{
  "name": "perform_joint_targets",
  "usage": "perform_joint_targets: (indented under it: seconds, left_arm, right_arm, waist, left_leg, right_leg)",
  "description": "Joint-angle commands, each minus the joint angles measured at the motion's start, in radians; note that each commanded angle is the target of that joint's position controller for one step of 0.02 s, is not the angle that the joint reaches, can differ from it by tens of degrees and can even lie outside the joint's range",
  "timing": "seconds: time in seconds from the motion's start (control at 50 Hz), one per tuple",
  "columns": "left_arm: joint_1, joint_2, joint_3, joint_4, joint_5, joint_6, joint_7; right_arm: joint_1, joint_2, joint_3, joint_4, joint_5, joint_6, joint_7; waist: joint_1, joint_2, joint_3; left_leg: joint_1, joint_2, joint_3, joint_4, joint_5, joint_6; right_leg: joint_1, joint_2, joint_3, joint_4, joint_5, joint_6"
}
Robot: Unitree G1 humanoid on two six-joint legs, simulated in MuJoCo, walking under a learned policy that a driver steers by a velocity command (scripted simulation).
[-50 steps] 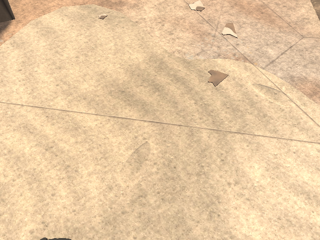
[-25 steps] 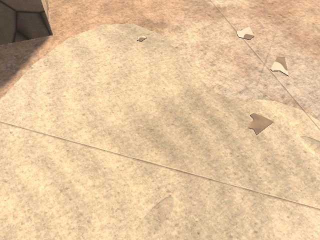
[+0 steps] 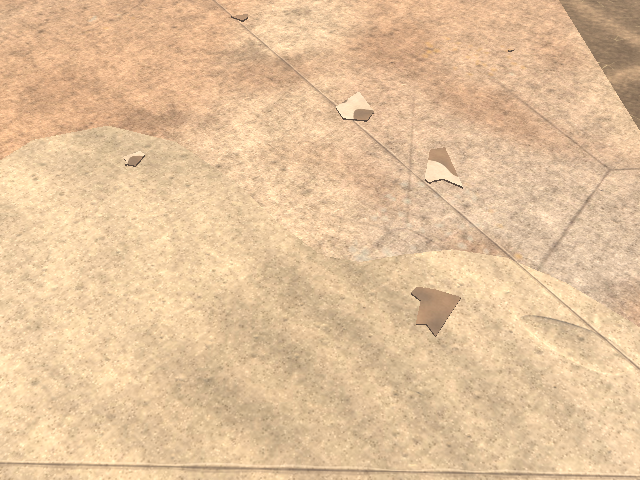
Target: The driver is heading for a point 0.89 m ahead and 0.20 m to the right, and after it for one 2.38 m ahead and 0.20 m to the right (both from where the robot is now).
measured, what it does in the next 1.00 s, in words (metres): walks ahead, turning right: right foot, then left foot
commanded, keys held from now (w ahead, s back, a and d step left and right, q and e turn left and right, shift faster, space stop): w+e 0.36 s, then e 0.22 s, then no key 0.42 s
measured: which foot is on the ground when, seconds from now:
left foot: down 0.00-0.18, up 0.20-0.62, down 0.64-1.00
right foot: up 0.00-0.18, down 0.20-0.66, up 0.68-0.96, down 0.98-1.00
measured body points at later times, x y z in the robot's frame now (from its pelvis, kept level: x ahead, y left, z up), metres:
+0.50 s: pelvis +0.28 -0.07 +0.00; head +0.32 -0.10 +0.45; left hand +0.42 +0.19 -0.10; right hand +0.41 -0.38 -0.09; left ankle +0.49 +0.08 -0.68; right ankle +0.24 -0.12 -0.74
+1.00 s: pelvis +0.43 -0.08 -0.01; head +0.44 -0.10 +0.44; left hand +0.66 +0.10 -0.12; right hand +0.44 -0.37 -0.13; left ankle +0.54 -0.01 -0.74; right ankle +0.38 -0.21 -0.75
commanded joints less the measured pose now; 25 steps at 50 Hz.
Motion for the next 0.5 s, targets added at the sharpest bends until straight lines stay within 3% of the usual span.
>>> perform_joint_targets:
  seconds: [0.02,0.08,0.12,0.16,0.18,0.2,0.22,0.24,0.26,0.28,0.3,0.32,0.38,0.44,0.5]
  left_arm:
    - [-0.108,0.019,-0.006,-0.098,0.004,-0.013,-0.02]
    - [-0.167,0.024,-0.006,-0.145,0.002,-0.012,-0.038]
    - [-0.147,0.047,0.006,-0.162,0.0,-0.009,-0.047]
    - [-0.018,0.099,0.036,-0.147,-0.004,-0.002,-0.047]
    - [0.134,0.148,0.066,-0.111,-0.006,0.0,-0.037]
    - [0.281,0.233,0.1,-0.077,-0.005,0.012,-0.014]
    - [0.236,0.32,0.107,-0.087,-0.01,0.003,-0.01]
    - [0.261,0.236,0.082,-0.114,0.0,-0.013,-0.016]
    - [0.221,0.186,0.067,-0.11,0.007,-0.027,-0.018]
    - [0.157,0.158,0.058,-0.117,0.003,-0.035,-0.018]
    - [0.093,0.124,0.048,-0.13,0.003,-0.036,-0.016]
    - [0.06,0.105,0.039,-0.148,0.016,-0.038,-0.011]
    - [0.06,0.134,0.045,-0.155,0.013,-0.041,0.005]
    - [0.086,0.171,0.057,-0.146,0.011,-0.023,0.03]
    - [0.137,0.171,0.06,-0.134,0.003,0.006,0.043]
  right_arm:
    - [-0.026,-0.169,-0.039,-0.051,0.01,-0.003,-0.014]
    - [0.008,-0.185,-0.047,-0.031,0.024,0.023,-0.016]
    - [-0.011,-0.208,-0.054,-0.035,0.031,0.039,-0.021]
    - [-0.036,-0.234,-0.062,-0.046,0.036,0.057,-0.029]
    - [-0.06,-0.235,-0.059,-0.052,0.042,0.061,-0.032]
    - [-0.047,-0.197,-0.044,-0.069,0.022,0.052,-0.033]
    - [0.05,-0.044,0.002,-0.119,-0.007,0.022,-0.014]
    - [-0.06,-0.119,-0.005,-0.134,0.031,-0.022,0.003]
    - [-0.153,-0.162,-0.017,-0.165,0.066,-0.045,0.011]
    - [-0.159,-0.154,-0.014,-0.162,0.054,-0.056,0.006]
    - [-0.155,-0.16,-0.021,-0.148,0.026,-0.054,-0.001]
    - [-0.131,-0.168,-0.028,-0.144,0.016,-0.043,-0.002]
    - [-0.13,-0.139,-0.026,-0.154,0.001,-0.01,-0.004]
    - [-0.223,-0.099,-0.012,-0.191,-0.008,0.0,-0.009]
    - [-0.301,-0.084,-0.004,-0.215,0.006,0.0,0.004]
  waist:
    - [-0.014,0.07,0.059]
    - [-0.022,0.074,0.072]
    - [0.013,0.104,0.037]
    - [0.098,0.139,-0.051]
    - [0.186,0.122,-0.127]
    - [0.24,0.015,-0.214]
    - [0.099,-0.221,-0.288]
    - [0.175,-0.094,-0.376]
    - [0.18,-0.048,-0.233]
    - [0.13,0.031,-0.147]
    - [0.09,0.05,-0.095]
    - [0.057,0.027,-0.086]
    - [0.033,0.025,-0.052]
    - [0.052,0.003,-0.031]
    - [0.099,-0.042,-0.076]
  left_leg:
    - [-0.026,0.293,-0.049,-0.099,0.353,0.112]
    - [0.095,0.329,-0.02,-0.039,0.463,0.103]
    - [0.135,0.335,0.008,0.058,0.735,0.083]
    - [0.133,0.326,0.026,0.272,1.006,0.06]
    - [0.049,0.292,0.044,0.474,0.967,0.031]
    - [-0.193,0.243,0.044,0.779,0.632,-0.015]
    - [-0.647,0.021,-0.075,1.113,-0.335,-0.075]
    - [-0.762,0.017,-0.295,1.201,-0.369,-0.053]
    - [-0.83,0.067,-0.301,1.164,-0.268,-0.026]
    - [-0.79,0.112,-0.297,1.071,-0.18,-0.016]
    - [-0.724,0.14,-0.293,0.986,-0.135,-0.025]
    - [-0.655,0.159,-0.301,0.945,-0.099,-0.034]
    - [-0.604,0.153,-0.268,0.822,-0.047,-0.088]
    - [-0.554,0.095,-0.231,0.599,0.111,-0.123]
    - [-0.458,0.024,-0.22,0.405,0.303,-0.12]
  right_leg:
    - [0.005,0.002,-0.054,-0.116,0.068,-0.013]
    - [-0.03,0.021,-0.094,-0.176,-0.01,-0.042]
    - [0.046,0.069,-0.143,-0.188,-0.101,-0.076]
    - [0.23,0.143,-0.191,-0.18,-0.196,-0.123]
    - [0.452,0.181,-0.186,-0.252,-0.144,-0.16]
    - [0.75,0.081,0.009,-0.289,-0.145,-0.216]
    - [1.059,-0.161,0.579,-0.38,-0.299,-0.407]
    - [1.101,-0.211,0.757,-0.516,-0.391,-0.423]
    - [1.002,-0.188,0.613,-0.542,-0.315,-0.371]
    - [0.853,-0.143,0.49,-0.539,-0.211,-0.335]
    - [0.723,-0.101,0.394,-0.548,-0.101,-0.31]
    - [0.641,-0.076,0.345,-0.567,-0.021,-0.302]
    - [0.513,-0.043,0.256,-0.592,0.185,-0.302]
    - [0.422,0.038,0.131,-0.535,0.401,-0.242]
    - [0.415,0.073,0.133,-0.483,0.317,-0.177]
